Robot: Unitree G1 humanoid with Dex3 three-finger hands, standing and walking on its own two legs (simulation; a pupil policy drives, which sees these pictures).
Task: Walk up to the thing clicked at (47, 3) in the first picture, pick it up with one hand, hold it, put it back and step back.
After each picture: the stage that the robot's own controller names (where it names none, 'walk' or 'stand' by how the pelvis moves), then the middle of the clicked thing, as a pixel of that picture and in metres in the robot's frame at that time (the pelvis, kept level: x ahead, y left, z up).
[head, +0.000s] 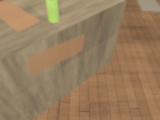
stand; (51, 0) +0.88 +0.19 +0.08
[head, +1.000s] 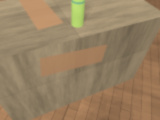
rise first; (78, 4) +0.81 +0.10 +0.09
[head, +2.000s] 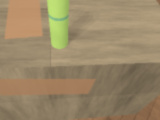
rise first; (58, 18) +0.54 +0.14 +0.12
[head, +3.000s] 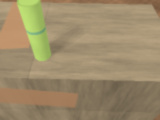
stand; (37, 32) +0.51 +0.20 +0.11
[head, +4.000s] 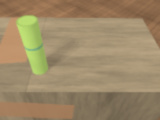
stand; (34, 48) +0.49 +0.21 +0.08
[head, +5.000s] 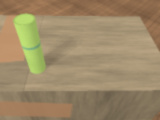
stand; (32, 47) +0.49 +0.21 +0.07
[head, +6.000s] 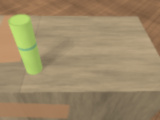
stand; (28, 48) +0.49 +0.23 +0.07
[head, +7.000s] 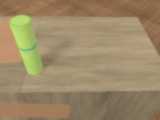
stand; (28, 48) +0.49 +0.23 +0.07
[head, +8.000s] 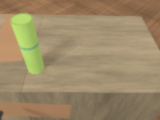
rise first; (30, 47) +0.48 +0.23 +0.08
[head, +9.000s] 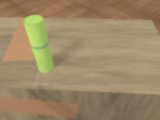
go down; (40, 46) +0.50 +0.22 +0.08
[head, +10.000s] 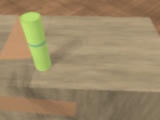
go down; (37, 44) +0.51 +0.21 +0.08
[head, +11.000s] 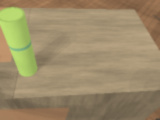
go down; (21, 47) +0.45 +0.20 +0.10
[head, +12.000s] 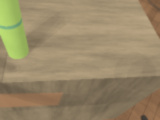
close in; (10, 25) +0.48 +0.21 +0.12
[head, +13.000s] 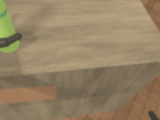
close; out of the picture +0.50 +0.22 +0.15
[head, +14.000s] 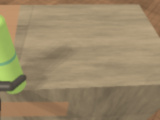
lift; (4, 60) +0.36 +0.23 +0.15
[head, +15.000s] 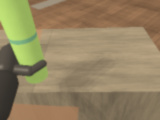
lift; (25, 42) +0.33 +0.17 +0.27
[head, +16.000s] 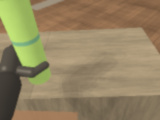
hold; (28, 44) +0.33 +0.15 +0.27
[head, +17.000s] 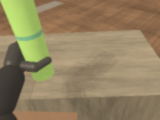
crouch; (31, 39) +0.35 +0.15 +0.27
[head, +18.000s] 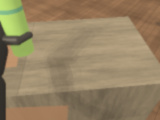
crouch; (12, 15) +0.46 +0.19 +0.26
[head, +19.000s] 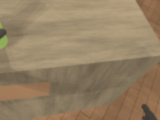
lower; out of the picture +0.51 +0.23 +0.14
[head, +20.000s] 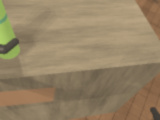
lower; out of the picture +0.49 +0.22 +0.14
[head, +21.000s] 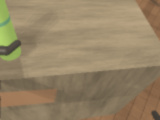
lower; out of the picture +0.48 +0.22 +0.14
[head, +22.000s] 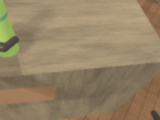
lower; out of the picture +0.49 +0.22 +0.14
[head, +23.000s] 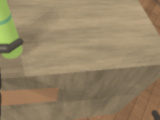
loosen; (0, 22) +0.49 +0.21 +0.14
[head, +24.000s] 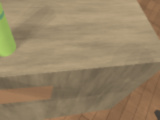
rise; out of the picture +0.48 +0.22 +0.14
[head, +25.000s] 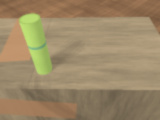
sink last; (38, 47) +0.48 +0.21 +0.11
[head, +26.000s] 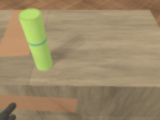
stand; (38, 43) +0.48 +0.20 +0.09
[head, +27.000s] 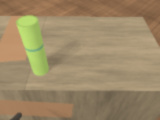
stand; (35, 49) +0.48 +0.21 +0.08
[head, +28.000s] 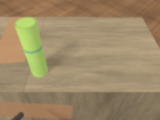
stand; (33, 50) +0.47 +0.21 +0.08
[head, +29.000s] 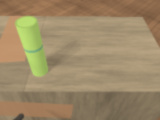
stand; (34, 49) +0.47 +0.21 +0.08
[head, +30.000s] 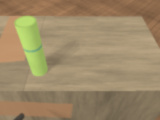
stand; (33, 49) +0.47 +0.22 +0.08
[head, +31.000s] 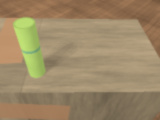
walk; (31, 51) +0.48 +0.21 +0.08
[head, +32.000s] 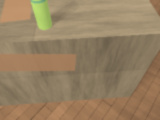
walk; (39, 2) +0.69 +0.21 +0.10
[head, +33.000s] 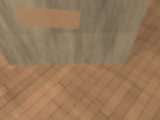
walk; out of the picture +1.08 +0.18 +0.10
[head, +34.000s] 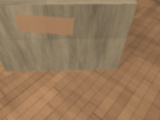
stand; out of the picture +1.15 +0.22 +0.10
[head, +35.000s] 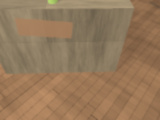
stand; out of the picture +1.15 +0.24 +0.08
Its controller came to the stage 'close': yes
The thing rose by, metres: 0.20
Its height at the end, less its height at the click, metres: +0.00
